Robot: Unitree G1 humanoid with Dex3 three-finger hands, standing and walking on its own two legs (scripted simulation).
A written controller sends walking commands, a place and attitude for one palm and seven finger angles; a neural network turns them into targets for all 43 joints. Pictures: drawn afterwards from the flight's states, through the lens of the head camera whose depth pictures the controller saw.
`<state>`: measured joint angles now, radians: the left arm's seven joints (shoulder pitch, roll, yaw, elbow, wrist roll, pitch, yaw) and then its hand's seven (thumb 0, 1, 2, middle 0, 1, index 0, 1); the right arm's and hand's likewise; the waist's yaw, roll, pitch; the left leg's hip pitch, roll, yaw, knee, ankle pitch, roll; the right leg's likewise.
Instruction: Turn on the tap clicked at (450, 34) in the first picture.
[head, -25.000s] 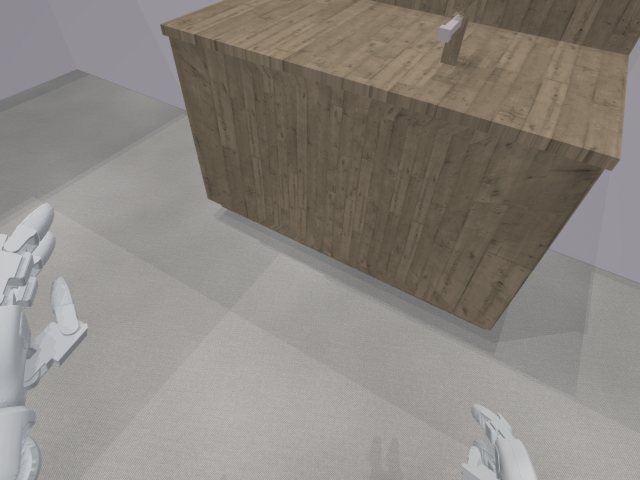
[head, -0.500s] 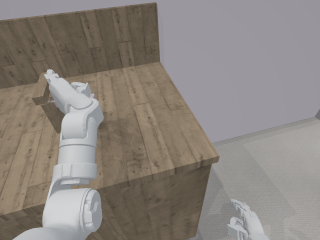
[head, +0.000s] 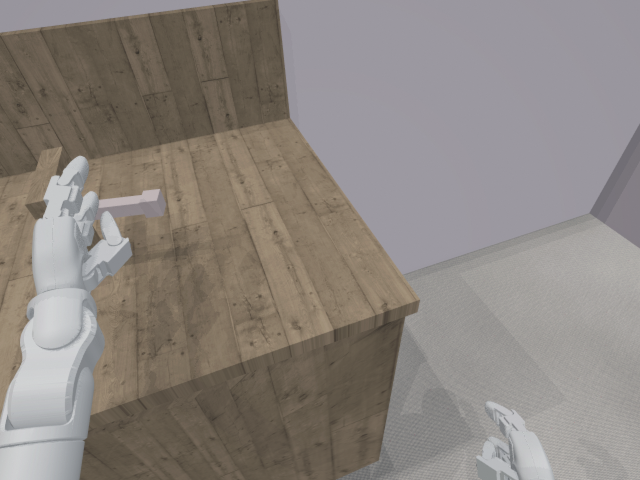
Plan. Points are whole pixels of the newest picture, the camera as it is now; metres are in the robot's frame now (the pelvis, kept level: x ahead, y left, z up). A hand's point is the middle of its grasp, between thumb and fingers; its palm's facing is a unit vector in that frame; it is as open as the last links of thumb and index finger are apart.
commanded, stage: draw the hand back beside the body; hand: left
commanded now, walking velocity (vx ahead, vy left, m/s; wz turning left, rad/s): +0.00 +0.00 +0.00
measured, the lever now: (153, 203) +0.44 +0.28 +0.14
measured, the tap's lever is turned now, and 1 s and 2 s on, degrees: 78 78 78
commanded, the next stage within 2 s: step back with the hand held close in 1.10 s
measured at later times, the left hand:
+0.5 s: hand (87, 299) +0.24 +0.26 +0.17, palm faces +0.38 -0.88 -0.29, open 7.5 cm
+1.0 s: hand (43, 353) +0.19 +0.28 +0.16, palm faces +0.45 -0.82 -0.34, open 7.4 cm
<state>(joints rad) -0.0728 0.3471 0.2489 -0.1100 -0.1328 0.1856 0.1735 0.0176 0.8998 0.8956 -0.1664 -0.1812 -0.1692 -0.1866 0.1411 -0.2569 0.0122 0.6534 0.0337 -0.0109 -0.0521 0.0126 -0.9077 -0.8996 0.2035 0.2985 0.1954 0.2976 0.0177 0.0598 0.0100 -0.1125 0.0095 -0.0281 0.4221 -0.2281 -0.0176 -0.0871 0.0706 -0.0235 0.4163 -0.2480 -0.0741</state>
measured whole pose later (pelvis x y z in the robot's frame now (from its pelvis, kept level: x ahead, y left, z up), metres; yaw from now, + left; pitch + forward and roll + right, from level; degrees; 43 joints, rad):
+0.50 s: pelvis +0.00 +0.02 +0.00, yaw +1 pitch -5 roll +0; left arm 0.22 0.33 0.23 -0.26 -0.09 -0.08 0.11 0.02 0.90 0.90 -0.19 -0.26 -0.20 -0.26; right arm 0.16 -0.22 0.03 0.65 0.01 -0.04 -0.03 0.01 -0.91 -0.90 0.21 0.30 0.20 0.30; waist 0.05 0.06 0.03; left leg -0.09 -0.02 -0.03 0.40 -0.22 0.01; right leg -0.05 0.04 -0.02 0.37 -0.23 -0.04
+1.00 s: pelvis +0.00 +0.03 +0.00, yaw +2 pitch -6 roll -1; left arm 0.41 0.33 0.26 -0.37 -0.08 -0.08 0.12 0.02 0.90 0.90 -0.21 -0.30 -0.21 -0.30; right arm 0.17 -0.22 0.02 0.65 0.01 -0.07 -0.04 0.01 -0.91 -0.90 0.21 0.30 0.20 0.30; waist 0.07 0.07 0.02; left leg -0.11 -0.03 -0.05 0.45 -0.24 0.02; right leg -0.06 0.03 -0.05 0.40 -0.25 -0.04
